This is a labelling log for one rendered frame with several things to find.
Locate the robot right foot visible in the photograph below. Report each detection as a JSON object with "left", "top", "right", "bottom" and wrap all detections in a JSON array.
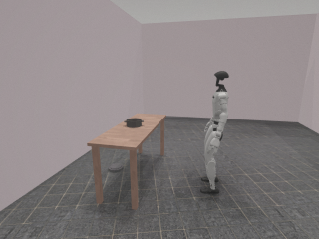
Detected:
[{"left": 201, "top": 176, "right": 219, "bottom": 182}]

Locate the robot left forearm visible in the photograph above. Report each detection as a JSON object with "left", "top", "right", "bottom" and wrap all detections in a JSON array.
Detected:
[{"left": 214, "top": 113, "right": 227, "bottom": 139}]

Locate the left robot hand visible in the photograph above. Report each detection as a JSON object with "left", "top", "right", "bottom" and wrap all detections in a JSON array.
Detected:
[{"left": 207, "top": 137, "right": 220, "bottom": 156}]

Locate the left robot shin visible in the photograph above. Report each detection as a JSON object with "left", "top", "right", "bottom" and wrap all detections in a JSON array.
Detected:
[{"left": 205, "top": 160, "right": 216, "bottom": 190}]

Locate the right robot hand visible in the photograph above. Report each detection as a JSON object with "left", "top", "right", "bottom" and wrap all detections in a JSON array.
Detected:
[{"left": 204, "top": 122, "right": 213, "bottom": 133}]

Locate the lid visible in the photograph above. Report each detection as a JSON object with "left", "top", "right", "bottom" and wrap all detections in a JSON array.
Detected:
[{"left": 108, "top": 163, "right": 123, "bottom": 171}]

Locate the left robot upper arm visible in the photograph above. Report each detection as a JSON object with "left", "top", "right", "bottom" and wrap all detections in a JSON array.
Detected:
[{"left": 217, "top": 92, "right": 228, "bottom": 117}]

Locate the pot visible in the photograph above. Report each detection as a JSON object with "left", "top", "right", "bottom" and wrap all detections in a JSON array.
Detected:
[{"left": 124, "top": 118, "right": 144, "bottom": 128}]

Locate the table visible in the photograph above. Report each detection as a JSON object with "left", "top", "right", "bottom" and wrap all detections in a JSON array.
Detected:
[{"left": 87, "top": 113, "right": 166, "bottom": 210}]

